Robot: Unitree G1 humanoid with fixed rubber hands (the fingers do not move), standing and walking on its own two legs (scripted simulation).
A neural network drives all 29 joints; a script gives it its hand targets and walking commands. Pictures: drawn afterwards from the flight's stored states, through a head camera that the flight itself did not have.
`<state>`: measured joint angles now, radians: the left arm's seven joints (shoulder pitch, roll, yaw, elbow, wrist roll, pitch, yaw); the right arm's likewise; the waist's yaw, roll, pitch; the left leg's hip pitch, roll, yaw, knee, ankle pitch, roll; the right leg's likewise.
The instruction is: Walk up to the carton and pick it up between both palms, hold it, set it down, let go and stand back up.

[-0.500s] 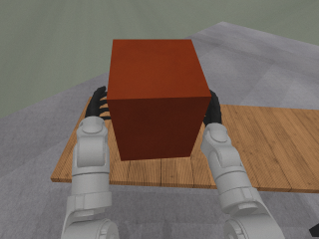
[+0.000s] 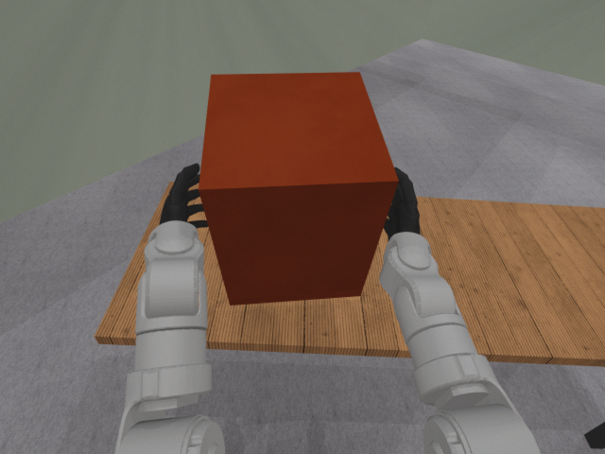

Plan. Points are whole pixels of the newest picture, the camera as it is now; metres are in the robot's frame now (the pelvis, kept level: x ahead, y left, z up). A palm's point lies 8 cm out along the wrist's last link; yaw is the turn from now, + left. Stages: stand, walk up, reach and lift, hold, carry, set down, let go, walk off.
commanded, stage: hold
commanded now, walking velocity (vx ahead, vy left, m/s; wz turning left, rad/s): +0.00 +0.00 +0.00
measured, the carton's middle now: (291, 194) +0.44 +0.00 +0.15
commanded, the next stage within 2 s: none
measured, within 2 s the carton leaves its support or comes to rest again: neither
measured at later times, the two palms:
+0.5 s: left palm (179, 226) +0.36 +0.14 +0.16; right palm (402, 230) +0.36 -0.14 +0.15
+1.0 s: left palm (178, 229) +0.36 +0.14 +0.16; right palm (400, 230) +0.36 -0.14 +0.15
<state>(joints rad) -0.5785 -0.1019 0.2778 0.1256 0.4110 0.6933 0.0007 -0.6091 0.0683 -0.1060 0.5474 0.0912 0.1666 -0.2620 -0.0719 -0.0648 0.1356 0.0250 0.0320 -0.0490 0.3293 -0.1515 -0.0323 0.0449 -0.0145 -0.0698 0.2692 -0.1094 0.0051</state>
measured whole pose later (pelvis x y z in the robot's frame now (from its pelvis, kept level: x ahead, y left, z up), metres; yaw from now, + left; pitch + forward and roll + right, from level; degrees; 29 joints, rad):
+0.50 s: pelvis +0.00 +0.00 +0.00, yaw +0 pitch -12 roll -1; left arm -0.57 -0.11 0.27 0.12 0.41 0.69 0.00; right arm -0.60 0.07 -0.11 0.55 0.09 0.16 -0.26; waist -0.07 -0.07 0.14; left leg 0.03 0.03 -0.04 0.33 -0.15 -0.03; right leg 0.05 -0.02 -0.07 0.27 -0.11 0.01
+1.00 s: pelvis +0.00 +0.00 +0.00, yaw +0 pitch -12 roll -1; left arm -0.57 -0.10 0.28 0.12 0.41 0.69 0.00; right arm -0.61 0.07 -0.11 0.55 0.08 0.15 -0.25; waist -0.08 -0.07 0.14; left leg 0.03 0.03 -0.04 0.32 -0.14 -0.03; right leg 0.05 -0.02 -0.08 0.27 -0.11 0.00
